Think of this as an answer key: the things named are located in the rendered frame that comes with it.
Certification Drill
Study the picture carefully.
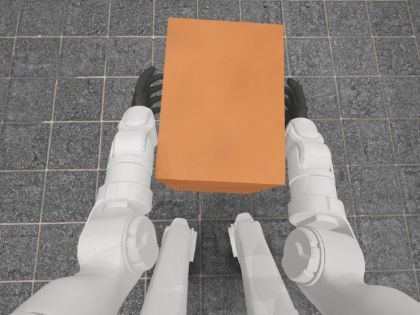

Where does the right robot hand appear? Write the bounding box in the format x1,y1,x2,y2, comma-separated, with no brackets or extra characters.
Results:
284,77,308,128

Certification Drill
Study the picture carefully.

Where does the right robot forearm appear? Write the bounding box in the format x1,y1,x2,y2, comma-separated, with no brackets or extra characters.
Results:
285,117,358,243

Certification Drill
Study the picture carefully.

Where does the right robot upper arm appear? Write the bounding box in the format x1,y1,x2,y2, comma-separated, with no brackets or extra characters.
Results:
282,226,420,315

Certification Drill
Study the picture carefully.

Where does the right robot thigh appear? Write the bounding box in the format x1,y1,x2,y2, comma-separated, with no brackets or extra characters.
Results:
228,219,299,315

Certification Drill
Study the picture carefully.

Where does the left robot forearm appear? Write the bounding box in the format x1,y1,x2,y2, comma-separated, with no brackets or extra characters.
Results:
77,106,158,262

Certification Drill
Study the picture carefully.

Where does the left robot hand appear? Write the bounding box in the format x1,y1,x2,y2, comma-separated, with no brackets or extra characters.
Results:
131,66,163,115

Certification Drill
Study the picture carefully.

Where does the left robot upper arm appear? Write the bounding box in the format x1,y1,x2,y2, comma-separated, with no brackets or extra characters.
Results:
9,213,159,315

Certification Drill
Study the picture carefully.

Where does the carton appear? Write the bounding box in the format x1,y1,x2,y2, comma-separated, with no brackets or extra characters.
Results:
155,17,285,194

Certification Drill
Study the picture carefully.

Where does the robot left shin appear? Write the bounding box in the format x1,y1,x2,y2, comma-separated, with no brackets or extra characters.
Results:
162,218,190,241

